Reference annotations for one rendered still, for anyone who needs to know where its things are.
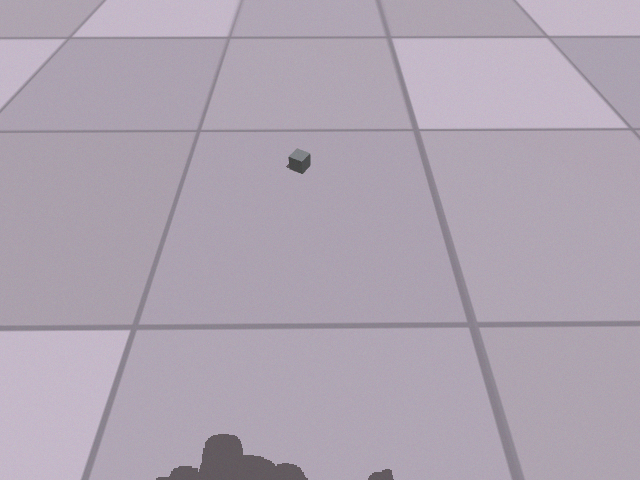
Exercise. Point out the cube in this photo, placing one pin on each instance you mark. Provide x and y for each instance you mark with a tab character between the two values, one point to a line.
299	161

